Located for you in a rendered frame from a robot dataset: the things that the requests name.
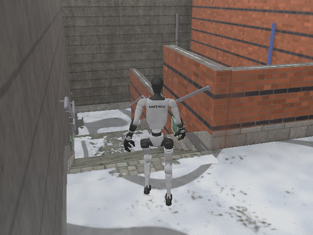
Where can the left robot forearm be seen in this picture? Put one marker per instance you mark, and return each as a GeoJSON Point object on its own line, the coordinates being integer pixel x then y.
{"type": "Point", "coordinates": [131, 131]}

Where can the left robot hand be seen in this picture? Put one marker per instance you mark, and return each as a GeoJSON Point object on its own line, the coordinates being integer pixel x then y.
{"type": "Point", "coordinates": [126, 144]}

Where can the right robot forearm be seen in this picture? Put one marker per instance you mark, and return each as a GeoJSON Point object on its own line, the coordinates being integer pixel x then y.
{"type": "Point", "coordinates": [181, 126]}

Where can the robot right upper arm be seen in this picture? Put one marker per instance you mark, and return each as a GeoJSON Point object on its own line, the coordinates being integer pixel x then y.
{"type": "Point", "coordinates": [175, 111]}

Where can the left robot shin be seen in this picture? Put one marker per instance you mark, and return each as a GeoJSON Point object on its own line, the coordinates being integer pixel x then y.
{"type": "Point", "coordinates": [147, 171]}

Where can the humanoid robot torso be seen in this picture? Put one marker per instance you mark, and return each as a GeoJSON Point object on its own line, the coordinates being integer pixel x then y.
{"type": "Point", "coordinates": [156, 116]}

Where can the robot left upper arm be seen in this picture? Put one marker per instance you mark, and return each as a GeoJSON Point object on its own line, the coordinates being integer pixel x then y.
{"type": "Point", "coordinates": [138, 111]}

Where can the right robot hand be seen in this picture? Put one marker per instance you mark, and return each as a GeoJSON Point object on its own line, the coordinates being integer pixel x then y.
{"type": "Point", "coordinates": [178, 133]}

